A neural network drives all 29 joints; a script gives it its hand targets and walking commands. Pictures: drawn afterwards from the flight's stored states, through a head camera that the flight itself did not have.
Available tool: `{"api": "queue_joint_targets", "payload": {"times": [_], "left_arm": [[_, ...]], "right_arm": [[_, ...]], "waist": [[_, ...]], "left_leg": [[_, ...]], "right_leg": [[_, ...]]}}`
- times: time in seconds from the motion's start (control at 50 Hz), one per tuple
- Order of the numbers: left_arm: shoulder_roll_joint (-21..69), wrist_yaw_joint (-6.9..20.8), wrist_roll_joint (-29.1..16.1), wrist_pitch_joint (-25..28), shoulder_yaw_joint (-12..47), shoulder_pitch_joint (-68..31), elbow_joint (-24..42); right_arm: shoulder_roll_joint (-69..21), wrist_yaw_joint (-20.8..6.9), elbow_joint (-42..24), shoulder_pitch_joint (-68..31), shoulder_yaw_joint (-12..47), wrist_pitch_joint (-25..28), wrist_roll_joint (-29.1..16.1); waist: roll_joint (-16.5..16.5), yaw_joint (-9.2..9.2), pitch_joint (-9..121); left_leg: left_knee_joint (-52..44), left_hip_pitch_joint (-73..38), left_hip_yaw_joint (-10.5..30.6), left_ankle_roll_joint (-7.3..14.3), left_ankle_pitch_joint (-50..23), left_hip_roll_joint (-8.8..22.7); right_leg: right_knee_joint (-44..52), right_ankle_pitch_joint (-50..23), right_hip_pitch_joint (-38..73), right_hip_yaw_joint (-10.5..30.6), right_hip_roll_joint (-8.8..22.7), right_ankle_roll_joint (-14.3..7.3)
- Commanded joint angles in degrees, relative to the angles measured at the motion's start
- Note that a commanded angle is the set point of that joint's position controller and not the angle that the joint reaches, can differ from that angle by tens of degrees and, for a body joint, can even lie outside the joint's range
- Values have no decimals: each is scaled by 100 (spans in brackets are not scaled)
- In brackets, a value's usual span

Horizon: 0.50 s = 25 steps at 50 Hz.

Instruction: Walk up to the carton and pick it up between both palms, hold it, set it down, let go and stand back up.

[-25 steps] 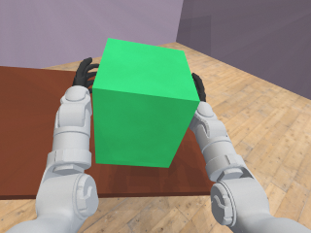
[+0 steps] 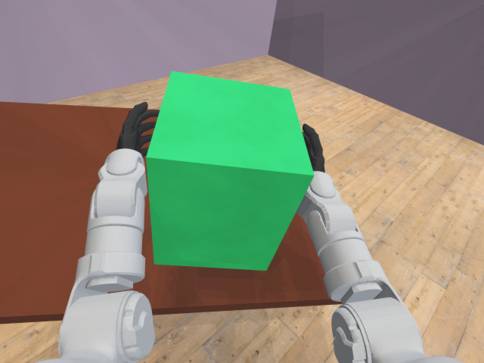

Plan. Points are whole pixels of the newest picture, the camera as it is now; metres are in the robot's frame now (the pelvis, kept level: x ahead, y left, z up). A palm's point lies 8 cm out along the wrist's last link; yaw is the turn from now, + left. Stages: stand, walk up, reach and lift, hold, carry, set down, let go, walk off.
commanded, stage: set down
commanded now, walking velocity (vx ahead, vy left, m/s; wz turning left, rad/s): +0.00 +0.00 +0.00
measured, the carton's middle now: (221, 176) +0.39 -0.01 +0.15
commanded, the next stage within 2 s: none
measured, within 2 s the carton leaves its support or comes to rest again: rests again in 2.00 s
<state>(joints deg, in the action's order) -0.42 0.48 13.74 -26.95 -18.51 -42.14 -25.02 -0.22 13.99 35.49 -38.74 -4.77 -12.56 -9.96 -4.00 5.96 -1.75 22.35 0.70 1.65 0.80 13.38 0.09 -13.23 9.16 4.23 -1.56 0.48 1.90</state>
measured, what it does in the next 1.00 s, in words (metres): stands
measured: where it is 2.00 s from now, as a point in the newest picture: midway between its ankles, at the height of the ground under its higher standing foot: outside the picture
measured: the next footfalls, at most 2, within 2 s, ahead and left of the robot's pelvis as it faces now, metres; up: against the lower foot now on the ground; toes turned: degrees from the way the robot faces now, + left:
none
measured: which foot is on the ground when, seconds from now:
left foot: down 0.00-1.00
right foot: down 0.00-1.00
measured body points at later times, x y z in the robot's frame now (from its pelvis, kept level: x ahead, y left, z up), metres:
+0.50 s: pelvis -0.01 +0.01 +0.00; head -0.03 +0.05 +0.45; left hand +0.43 +0.12 +0.16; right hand +0.36 -0.17 +0.15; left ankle +0.00 +0.10 -0.75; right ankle -0.01 -0.14 -0.75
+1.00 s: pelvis +0.00 +0.00 +0.00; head -0.01 +0.05 +0.45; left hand +0.44 +0.11 +0.13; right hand +0.37 -0.17 +0.11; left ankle +0.00 +0.10 -0.75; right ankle -0.01 -0.14 -0.75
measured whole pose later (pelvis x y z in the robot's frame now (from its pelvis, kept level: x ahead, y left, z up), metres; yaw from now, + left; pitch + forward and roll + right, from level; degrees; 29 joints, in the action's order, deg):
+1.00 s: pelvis +0.00 +0.00 +0.00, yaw -1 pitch -1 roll -2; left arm -5.5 2.6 9.9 -10.1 -14.6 -47.6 -50.8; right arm -7.1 14.5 38.5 -34.1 -14.8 -5.3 2.0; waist -3.9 6.6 1.3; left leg 21.1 8.9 0.8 1.1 11.6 -0.1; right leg -11.7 6.9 -4.1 -0.7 0.7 2.2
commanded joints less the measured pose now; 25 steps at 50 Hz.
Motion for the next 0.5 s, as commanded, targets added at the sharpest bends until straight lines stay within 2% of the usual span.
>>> {"api": "queue_joint_targets", "payload": {"times": [0.0,0.06,0.18,0.36,0.48], "left_arm": [[3750,962,-742,245,2924,-3961,504],[3797,950,-787,339,3041,-3982,460],[3868,937,-833,564,3083,-4081,97],[3749,1028,-728,869,2695,-4109,-724],[3629,1130,-678,1130,2441,-4234,-1199]], "right_arm": [[-3218,-634,-2239,-5372,2005,712,-143],[-3174,-653,-2264,-5332,1941,780,-34],[-3187,-714,-2112,-5359,1824,900,160],[-3324,-766,-1788,-5445,1660,1023,398],[-3439,-757,-1515,-5393,1471,1100,613]], "waist": [[751,195,2958],[801,244,3010],[841,221,3084],[691,36,3117],[634,53,3148]], "left_leg": [[9,-969,-224,-493,-3111,-210],[35,-1059,-204,-537,-3177,-174],[14,-1059,-193,-566,-3038,-119],[-140,-708,-263,-495,-2634,-123],[-212,-521,-321,-477,-2404,-142]], "right_leg": [[-143,-2136,355,-373,-465,26],[-100,-1949,203,-395,-482,-8],[-42,-1616,-35,-418,-472,-73],[-25,-1550,64,-350,-423,-64],[-25,-1702,142,-324,-360,-48]]}}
